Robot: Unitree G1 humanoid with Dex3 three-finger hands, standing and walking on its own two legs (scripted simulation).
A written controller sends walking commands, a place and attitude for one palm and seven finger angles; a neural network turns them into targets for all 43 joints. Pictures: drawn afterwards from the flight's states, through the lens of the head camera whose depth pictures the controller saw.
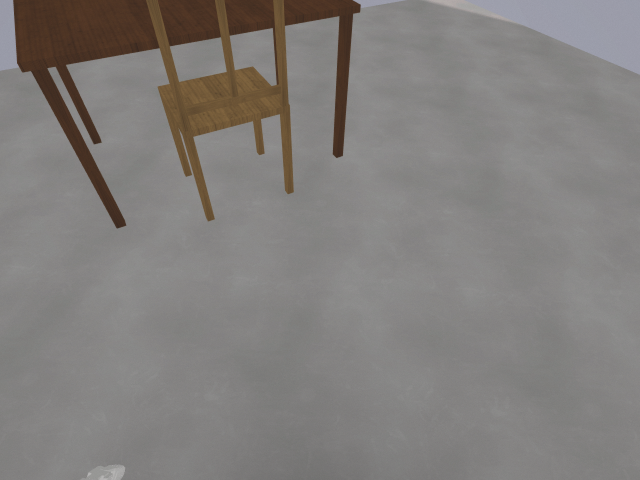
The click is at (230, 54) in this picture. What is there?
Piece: chair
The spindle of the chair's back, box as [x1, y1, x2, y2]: [215, 0, 238, 97]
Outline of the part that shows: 215,0 230,94 232,97 238,95 224,1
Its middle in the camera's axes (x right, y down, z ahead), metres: -0.31 -0.63 +1.28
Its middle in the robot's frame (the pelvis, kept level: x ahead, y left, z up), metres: +1.37 +0.38 -0.06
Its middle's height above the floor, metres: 0.71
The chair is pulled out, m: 0.00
